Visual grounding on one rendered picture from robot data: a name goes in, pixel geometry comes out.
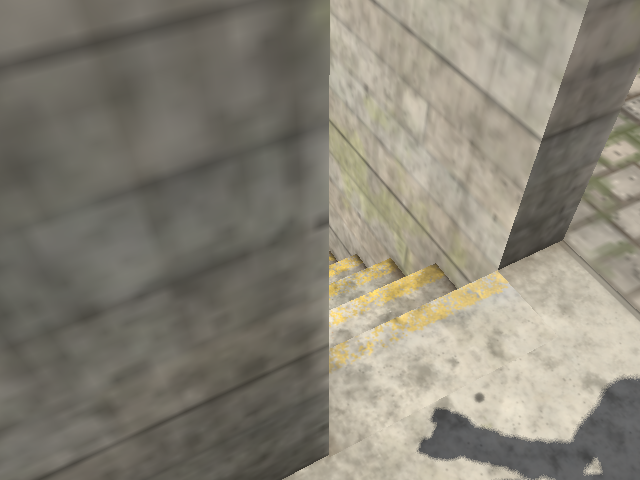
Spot stairs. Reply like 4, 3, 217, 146
329, 251, 457, 349

